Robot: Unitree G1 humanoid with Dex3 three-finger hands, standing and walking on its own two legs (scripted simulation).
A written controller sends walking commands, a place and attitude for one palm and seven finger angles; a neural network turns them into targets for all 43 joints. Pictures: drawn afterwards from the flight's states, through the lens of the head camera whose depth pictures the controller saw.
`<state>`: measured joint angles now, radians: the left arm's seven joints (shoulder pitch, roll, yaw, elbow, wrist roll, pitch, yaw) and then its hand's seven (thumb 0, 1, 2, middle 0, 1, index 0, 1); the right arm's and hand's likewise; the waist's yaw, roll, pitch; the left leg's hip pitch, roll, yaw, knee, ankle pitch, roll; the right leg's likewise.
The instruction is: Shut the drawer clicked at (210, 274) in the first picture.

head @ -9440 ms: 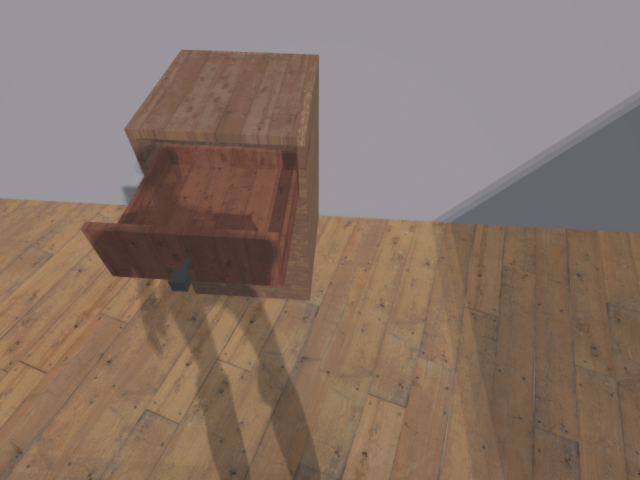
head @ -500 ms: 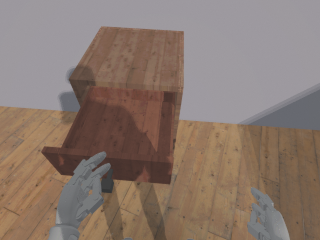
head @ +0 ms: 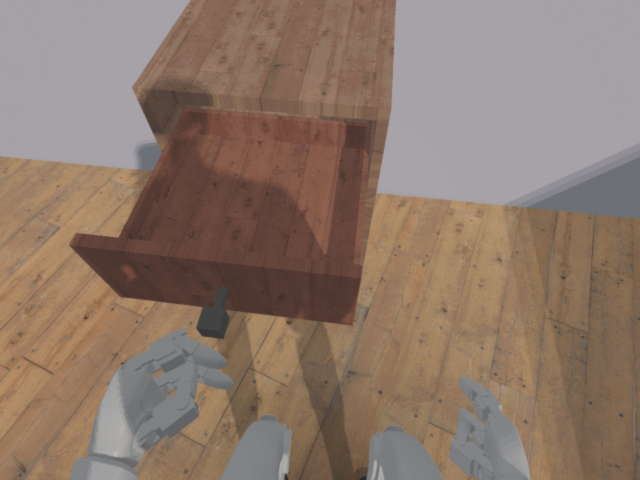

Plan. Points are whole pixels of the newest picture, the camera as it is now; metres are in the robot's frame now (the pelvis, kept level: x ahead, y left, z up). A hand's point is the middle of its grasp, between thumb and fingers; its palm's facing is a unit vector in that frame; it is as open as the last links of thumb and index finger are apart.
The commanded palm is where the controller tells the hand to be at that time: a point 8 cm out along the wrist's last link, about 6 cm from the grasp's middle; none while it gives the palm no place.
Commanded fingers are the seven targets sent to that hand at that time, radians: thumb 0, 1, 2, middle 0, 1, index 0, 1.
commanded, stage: raise the hand and make a fist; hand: left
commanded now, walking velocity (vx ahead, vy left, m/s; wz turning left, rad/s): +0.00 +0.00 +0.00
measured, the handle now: (216, 311) +0.34 +0.17 -0.05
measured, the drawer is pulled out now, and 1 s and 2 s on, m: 0.30 0.30 0.30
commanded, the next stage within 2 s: bring the fist close to the handle in 1.10 s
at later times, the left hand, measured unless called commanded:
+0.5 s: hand (183, 427) +0.18 +0.15 +0.06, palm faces -0.07 -1.00 +0.01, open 3.1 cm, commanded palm +0.14 +0.21 +0.05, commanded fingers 0.00 0.90 0.90 -1.40 -1.60 -1.40 -1.60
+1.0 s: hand (190, 429) +0.17 +0.14 +0.06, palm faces -0.07 -1.00 +0.00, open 3.3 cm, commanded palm +0.13 +0.20 +0.06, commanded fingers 0.00 0.90 0.90 -1.40 -1.60 -1.40 -1.60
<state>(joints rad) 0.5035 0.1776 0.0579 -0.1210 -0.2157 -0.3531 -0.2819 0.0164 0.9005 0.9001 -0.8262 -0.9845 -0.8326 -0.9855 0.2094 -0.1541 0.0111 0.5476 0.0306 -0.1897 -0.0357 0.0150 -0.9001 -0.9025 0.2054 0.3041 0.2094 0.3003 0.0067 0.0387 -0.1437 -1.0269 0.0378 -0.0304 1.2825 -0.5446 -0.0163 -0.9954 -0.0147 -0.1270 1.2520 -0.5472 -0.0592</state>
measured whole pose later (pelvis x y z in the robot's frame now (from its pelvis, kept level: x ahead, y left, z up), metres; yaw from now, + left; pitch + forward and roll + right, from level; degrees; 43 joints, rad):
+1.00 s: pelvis +0.02 +0.02 -0.01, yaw +0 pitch +19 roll -2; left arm 0.77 0.15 -0.10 -0.35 -0.11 -0.42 -0.14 0.02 0.90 0.90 -1.39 -1.60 -1.40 -1.60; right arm 0.21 -0.20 -0.02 0.39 0.02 -0.09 -0.01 0.01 -0.90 -0.90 0.20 0.30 0.21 0.30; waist 0.01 0.03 -0.19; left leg -1.06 0.02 -0.01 1.33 -0.59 0.02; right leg -1.02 -0.03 -0.11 1.28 -0.58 -0.02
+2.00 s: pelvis +0.01 +0.02 -0.05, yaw -1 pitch +25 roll -3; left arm 0.46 0.17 -0.02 -0.09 -0.14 -0.49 -0.16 0.02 0.90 0.90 -1.40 -1.60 -1.40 -1.60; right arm 0.15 -0.22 0.00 0.46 0.00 -0.11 -0.01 0.01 -0.90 -0.90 0.20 0.30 0.21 0.30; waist -0.02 0.02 -0.21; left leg -1.31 0.03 -0.03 1.51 -0.64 0.01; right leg -1.27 -0.03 -0.12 1.47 -0.63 -0.04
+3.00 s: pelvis +0.01 +0.02 -0.06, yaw -1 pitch +27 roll -3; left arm 0.29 0.19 -0.04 -0.01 -0.11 -0.46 -0.09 0.01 0.89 0.90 -1.40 -1.60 -1.40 -1.60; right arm 0.14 -0.23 0.02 0.46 -0.01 -0.05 0.01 0.01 -0.90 -0.90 0.20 0.30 0.21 0.30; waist -0.03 0.02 -0.21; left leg -1.38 0.02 -0.04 1.55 -0.65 0.01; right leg -1.34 -0.03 -0.12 1.50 -0.64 -0.04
